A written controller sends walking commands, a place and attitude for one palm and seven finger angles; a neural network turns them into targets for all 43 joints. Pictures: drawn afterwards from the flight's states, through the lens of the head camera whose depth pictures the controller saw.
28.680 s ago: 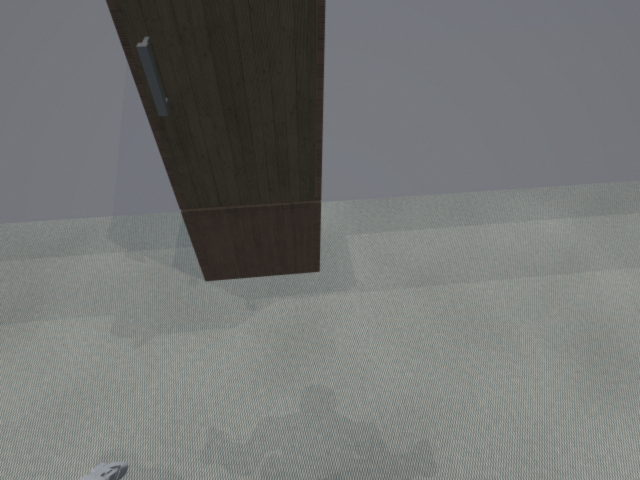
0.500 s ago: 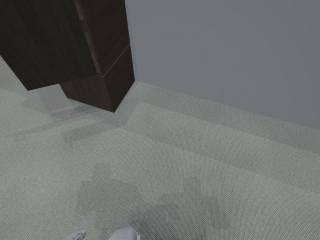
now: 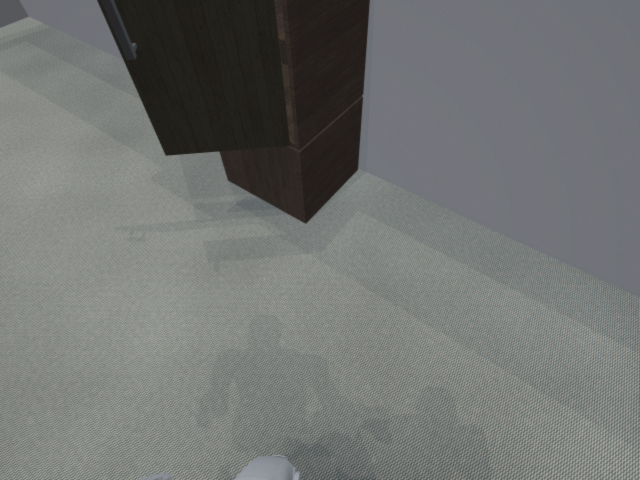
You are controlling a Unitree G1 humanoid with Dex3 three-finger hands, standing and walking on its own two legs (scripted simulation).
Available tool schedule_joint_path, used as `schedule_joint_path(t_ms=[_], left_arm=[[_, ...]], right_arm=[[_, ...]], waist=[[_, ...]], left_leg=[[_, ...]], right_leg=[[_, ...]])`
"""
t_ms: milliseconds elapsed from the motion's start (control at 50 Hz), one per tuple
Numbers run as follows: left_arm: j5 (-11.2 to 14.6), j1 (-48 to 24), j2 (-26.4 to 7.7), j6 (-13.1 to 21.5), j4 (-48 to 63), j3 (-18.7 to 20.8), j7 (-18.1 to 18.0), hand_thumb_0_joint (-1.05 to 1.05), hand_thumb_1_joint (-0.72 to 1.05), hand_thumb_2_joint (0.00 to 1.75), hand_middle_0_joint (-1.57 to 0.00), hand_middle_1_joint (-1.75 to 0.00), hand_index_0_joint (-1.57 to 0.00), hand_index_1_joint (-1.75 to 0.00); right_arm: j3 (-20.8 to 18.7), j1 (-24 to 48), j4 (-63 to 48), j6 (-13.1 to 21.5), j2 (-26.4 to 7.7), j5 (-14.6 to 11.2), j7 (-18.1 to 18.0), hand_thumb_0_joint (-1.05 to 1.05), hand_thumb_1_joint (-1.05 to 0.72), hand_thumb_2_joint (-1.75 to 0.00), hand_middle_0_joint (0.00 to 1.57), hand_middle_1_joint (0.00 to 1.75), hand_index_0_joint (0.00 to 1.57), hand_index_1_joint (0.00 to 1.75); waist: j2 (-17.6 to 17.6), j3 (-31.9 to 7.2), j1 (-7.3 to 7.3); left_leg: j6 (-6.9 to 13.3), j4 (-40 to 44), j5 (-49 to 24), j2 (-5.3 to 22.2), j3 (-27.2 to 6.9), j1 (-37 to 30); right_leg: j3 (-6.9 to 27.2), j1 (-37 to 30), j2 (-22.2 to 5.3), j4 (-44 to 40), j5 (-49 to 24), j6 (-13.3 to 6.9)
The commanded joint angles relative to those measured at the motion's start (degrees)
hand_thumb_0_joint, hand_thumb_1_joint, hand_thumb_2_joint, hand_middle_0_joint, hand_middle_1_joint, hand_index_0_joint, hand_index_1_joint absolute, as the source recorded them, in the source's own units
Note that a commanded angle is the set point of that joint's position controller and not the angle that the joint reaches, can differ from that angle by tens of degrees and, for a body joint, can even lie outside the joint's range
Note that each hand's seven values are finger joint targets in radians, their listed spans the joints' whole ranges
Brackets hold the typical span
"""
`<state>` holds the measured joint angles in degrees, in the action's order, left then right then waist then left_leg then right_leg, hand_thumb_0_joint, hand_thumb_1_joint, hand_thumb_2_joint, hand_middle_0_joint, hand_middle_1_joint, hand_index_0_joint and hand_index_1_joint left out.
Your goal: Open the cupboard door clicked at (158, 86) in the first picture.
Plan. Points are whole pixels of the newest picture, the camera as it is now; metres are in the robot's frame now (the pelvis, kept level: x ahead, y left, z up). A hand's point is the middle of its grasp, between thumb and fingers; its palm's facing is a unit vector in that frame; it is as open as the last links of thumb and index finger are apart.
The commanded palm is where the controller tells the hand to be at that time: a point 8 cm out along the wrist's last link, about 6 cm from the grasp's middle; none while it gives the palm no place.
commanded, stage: turn to face it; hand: left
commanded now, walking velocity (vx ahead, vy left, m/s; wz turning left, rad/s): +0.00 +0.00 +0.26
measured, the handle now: (119, 20) +1.02 +0.53 +0.07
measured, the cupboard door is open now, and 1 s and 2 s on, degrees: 41 41 41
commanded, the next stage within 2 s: take the last steps up to it in 0.02 s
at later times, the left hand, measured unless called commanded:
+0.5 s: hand out of the picture +0.09 +0.22 -0.16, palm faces +0.20 -0.95 -0.23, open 7.4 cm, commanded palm none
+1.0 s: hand (117, 469) +0.15 +0.31 -0.17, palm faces +0.28 -0.94 -0.21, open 7.4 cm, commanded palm none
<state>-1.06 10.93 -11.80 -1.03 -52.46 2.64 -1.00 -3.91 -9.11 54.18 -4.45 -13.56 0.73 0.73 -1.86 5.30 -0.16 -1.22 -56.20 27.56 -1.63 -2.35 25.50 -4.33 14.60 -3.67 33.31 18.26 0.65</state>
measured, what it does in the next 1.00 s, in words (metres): walks ahead: left foot, then right foot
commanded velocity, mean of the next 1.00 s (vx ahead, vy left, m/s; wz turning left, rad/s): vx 0.27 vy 0.12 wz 0.12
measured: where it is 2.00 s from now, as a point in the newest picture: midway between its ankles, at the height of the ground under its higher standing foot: (259, 376)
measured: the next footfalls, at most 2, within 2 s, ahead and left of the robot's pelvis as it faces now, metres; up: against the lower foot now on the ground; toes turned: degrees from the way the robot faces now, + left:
left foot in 0.18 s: +0.04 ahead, +0.13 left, +0.00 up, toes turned +6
right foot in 0.48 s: +0.12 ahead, -0.11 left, +0.00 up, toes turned +3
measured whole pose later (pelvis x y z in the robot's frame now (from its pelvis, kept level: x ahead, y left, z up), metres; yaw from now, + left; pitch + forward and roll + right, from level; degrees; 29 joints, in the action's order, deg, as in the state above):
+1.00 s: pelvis +0.17 +0.12 +0.00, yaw +12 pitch +0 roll +2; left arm -1.2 14.2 -11.2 -0.6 -60.1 3.7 1.1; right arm -2.7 -12.9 56.9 2.3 -9.9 1.8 -0.5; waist 1.2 3.4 1.8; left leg 1.4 -28.2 12.7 1.1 8.0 15.0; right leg -5.9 27.8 -7.3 59.2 22.2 0.1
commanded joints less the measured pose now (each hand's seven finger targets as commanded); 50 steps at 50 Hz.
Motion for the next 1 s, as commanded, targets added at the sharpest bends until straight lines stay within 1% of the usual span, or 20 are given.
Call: schedule_joint_path(t_ms=[0,60,120,160,180,260,360,400,420,440,460,480,580,680,740,760,780,800,900,980], left_arm=[[-0.6,2.3,-9.7,1.6,2.7,2.6,-0.8,0.0,0.9,0.9,-0.2,-0.3,-0.2,-0.3],[-0.5,5.6,-11.5,1.7,0.5,3.0,-0.7,0.0,0.9,0.9,-0.2,-0.3,-0.2,-0.3],[0.4,4.4,-10.3,1.5,-0.5,2.7,-0.3,0.0,0.9,0.9,-0.2,-0.3,-0.2,-0.3],[0.7,3.3,-5.4,0.8,2.1,1.9,0.4,0.0,0.9,0.9,-0.2,-0.3,-0.2,-0.3],[0.0,-0.6,-5.7,0.4,3.5,1.7,0.5,0.0,0.9,0.9,-0.2,-0.3,-0.2,-0.3],[-0.1,-4.5,-4.3,1.1,2.3,1.9,2.0,0.0,0.9,0.9,-0.2,-0.3,-0.2,-0.3],[-0.1,-0.7,-3.2,1.4,0.4,1.8,2.6,0.0,0.9,0.9,-0.2,-0.3,-0.2,-0.3],[-0.1,5.6,-4.3,1.9,-1.8,2.5,2.4,0.0,0.9,0.9,-0.2,-0.3,-0.2,-0.3],[-0.5,10.2,-6.5,2.4,-3.1,3.3,2.0,0.0,0.9,0.9,-0.2,-0.3,-0.2,-0.3],[-0.9,14.4,-12.1,3.0,-4.0,4.6,1.3,0.0,0.9,0.9,-0.2,-0.3,-0.2,-0.3],[-0.2,16.0,-14.3,2.6,-3.9,4.8,1.0,0.0,0.9,0.9,-0.2,-0.3,-0.2,-0.3],[-0.1,12.8,-13.4,2.9,-2.9,4.6,0.6,0.0,0.9,0.9,-0.2,-0.3,-0.2,-0.3],[-0.3,7.0,-7.3,5.1,-3.4,2.7,0.5,0.0,0.9,0.9,-0.2,-0.3,-0.2,-0.3],[-0.6,10.4,-10.5,5.0,-6.6,3.4,0.8,0.0,0.9,0.9,-0.2,-0.3,-0.2,-0.3],[-0.5,8.6,-9.9,4.1,-6.9,3.5,1.0,0.0,0.9,0.9,-0.2,-0.3,-0.2,-0.3],[-0.4,8.9,-7.8,3.8,-6.4,3.0,1.4,0.0,0.9,0.9,-0.2,-0.3,-0.2,-0.3],[0.1,8.5,-3.5,3.5,-4.2,2.2,1.7,0.0,0.9,0.9,-0.2,-0.3,-0.2,-0.3],[-0.2,2.6,-2.5,3.5,-0.7,1.3,1.5,0.0,0.9,0.9,-0.2,-0.3,-0.2,-0.3],[-0.4,3.4,-1.5,2.2,-3.3,1.6,2.2,0.0,0.9,0.9,-0.2,-0.3,-0.2,-0.3],[-0.3,3.3,-0.1,1.9,-3.0,1.3,2.4,0.0,0.9,0.9,-0.2,-0.3,-0.2,-0.3]], right_arm=[[-0.5,3.0,-4.2,1.8,-2.2,-0.4,-0.1,0.0,-0.9,-0.9,0.2,0.3,0.2,0.3],[0.4,3.6,-3.4,2.6,-0.7,-0.5,-0.2,0.0,-0.9,-0.9,0.2,0.3,0.2,0.3],[0.4,-1.5,-1.1,3.6,-2.5,-0.1,-0.5,0.0,-0.9,-0.9,0.2,0.3,0.2,0.3],[-1.4,-6.4,-1.0,3.9,-11.5,1.2,-0.9,0.0,-0.9,-0.9,0.2,0.3,0.2,0.3],[-1.6,-8.6,-0.4,3.6,-12.1,1.5,-1.3,0.0,-0.9,-0.9,0.2,0.3,0.2,0.3],[-0.5,-6.9,-0.5,5.4,-8.1,1.2,-2.1,0.0,-0.9,-0.9,0.2,0.3,0.2,0.3],[-0.5,-5.1,0.2,5.4,-7.9,1.0,-1.7,0.0,-0.9,-0.9,0.2,0.3,0.2,0.3],[-0.4,-3.1,0.0,5.1,-7.3,0.6,-1.5,0.0,-0.9,-0.9,0.2,0.3,0.2,0.3],[-0.2,-2.2,-0.5,5.2,-5.4,0.2,-1.2,0.0,-0.9,-0.9,0.2,0.3,0.2,0.3],[0.4,-2.3,-2.1,5.4,-1.8,-0.3,-0.8,0.0,-0.9,-0.9,0.2,0.3,0.2,0.3],[0.0,1.4,-4.0,5.0,-4.4,0.8,-0.3,0.0,-0.9,-0.9,0.2,0.3,0.2,0.3],[-0.4,1.6,-3.9,4.8,-4.6,0.9,0.1,0.0,-0.9,-0.9,0.2,0.3,0.2,0.3],[-0.1,-0.2,-1.0,3.7,-0.7,0.6,1.8,0.0,-0.9,-0.9,0.2,0.3,0.2,0.3],[0.6,2.7,-2.3,5.1,1.4,0.2,2.6,0.0,-0.9,-0.9,0.2,0.3,0.2,0.3],[0.2,-5.4,-0.1,6.1,-1.2,0.6,1.8,0.0,-0.9,-0.9,0.2,0.3,0.2,0.3],[-0.8,-12.2,1.8,6.5,-5.1,0.9,1.1,0.0,-0.9,-0.9,0.2,0.3,0.2,0.3],[-2.7,-20.2,3.2,6.8,-11.9,1.7,0.0,0.0,-0.9,-0.9,0.2,0.3,0.2,0.3],[-2.6,-24.4,4.0,6.3,-13.3,1.3,-1.1,0.0,-0.9,-0.9,0.2,0.3,0.2,0.3],[-0.5,-7.9,1.1,7.2,-5.6,1.3,-1.8,0.0,-0.9,-0.9,0.2,0.3,0.2,0.3],[-0.6,-7.2,2.1,7.4,-5.2,1.4,-1.4,0.0,-0.9,-0.9,0.2,0.3,0.2,0.3]], waist=[[14.1,-4.6,1.09],[12.6,-7.0,2.15],[8.6,-7.8,-0.49],[-13.9,-8.9,-2.51],[-12.1,-7.9,-4.38],[-6.9,-4.0,-1.81],[-6.0,-4.4,0.28],[-3.2,-4.2,3.6],[3.7,-4.0,5.95],[20.7,-4.0,7.71],[18.6,-1.1,8.46],[15.0,0.5,5.7],[13.3,0.2,1.32],[11.4,-2.2,3.13],[9.0,-4.1,-1.13],[0.6,-7.8,-4.06],[-15.6,-11.4,-7.21],[-13.4,-9.3,-8.37],[-8.6,-2.7,-0.18],[-2.6,-3.3,1.07]], left_leg=[[-1.2,0.4,2.1,1.8,3.2,1.4],[-1.4,15.4,-0.9,0.4,6.6,-3.2],[0.2,32.5,-16.6,1.8,5.6,-16.7],[10.9,37.8,-25.1,21.1,-17.7,-24.8],[14.6,40.2,-14.7,22.6,-21.1,-22.2],[13.1,41.2,-13.9,16.7,-15.8,-18.5],[11.1,40.6,-7.7,12.4,-10.5,-11.5],[8.8,35.0,-2.4,9.4,-7.9,-3.4],[6.0,26.2,0.7,4.6,-3.1,5.2],[2.1,9.8,5.7,-1.5,4.5,16.6],[1.7,-2.8,7.2,1.1,0.7,18.0],[1.5,-9.0,1.4,4.1,-1.4,17.8],[-1.4,-0.1,-12.5,7.4,3.8,9.5],[-1.0,19.2,-12.5,4.2,9.2,-0.6],[0.0,29.1,-14.2,1.5,12.8,-16.8],[1.9,30.2,-11.1,5.2,8.5,-27.9],[8.1,35.8,-6.6,19.6,-13.1,-35.3],[12.5,41.1,-5.3,24.3,-19.0,-33.7],[10.2,46.1,-1.0,19.2,-7.7,-10.6],[11.0,46.7,-3.7,17.6,-1.8,-8.7]], right_leg=[[7.8,-6.7,-14.2,-13.1,-28.3,-8.2],[6.5,-11.2,-14.1,-8.6,-35.7,-7.4],[2.9,-4.0,-11.5,-2.9,-24.3,-1.8],[-4.2,12.9,-1.6,13.7,15.5,3.3],[-1.2,15.8,-0.5,22.4,19.4,2.3],[2.6,19.1,-2.3,26.3,9.8,1.1],[-2.0,4.1,1.0,8.4,6.4,1.0],[-2.5,-9.0,1.8,-2.1,1.3,0.9],[3.2,-18.5,-2.7,-9.9,5.8,-0.2],[25.2,-25.1,-19.6,-20.9,16.3,-5.9],[34.9,-17.7,-27.0,-27.6,22.8,-10.9],[35.1,-11.3,-26.1,-27.9,28.0,-12.2],[7.0,-5.7,-16.4,-25.0,-1.8,-5.5],[2.3,-7.3,-16.2,-20.1,-8.7,-4.9],[-1.9,-0.8,-12.8,-10.9,-7.4,-2.4],[-4.9,5.5,-9.8,1.9,-7.7,-0.8],[-9.2,18.1,-2.0,19.5,11.3,1.9],[-3.7,24.6,-0.8,31.6,17.2,0.7],[1.7,18.1,-6.2,32.1,4.6,-0.9],[-1.2,8.2,-3.7,14.3,1.7,-0.5]])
